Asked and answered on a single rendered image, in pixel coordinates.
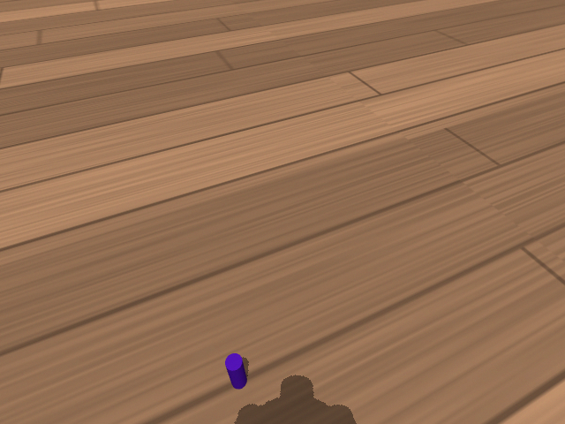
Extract can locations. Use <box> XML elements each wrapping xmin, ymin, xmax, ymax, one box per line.
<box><xmin>225</xmin><ymin>353</ymin><xmax>247</xmax><ymax>390</ymax></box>

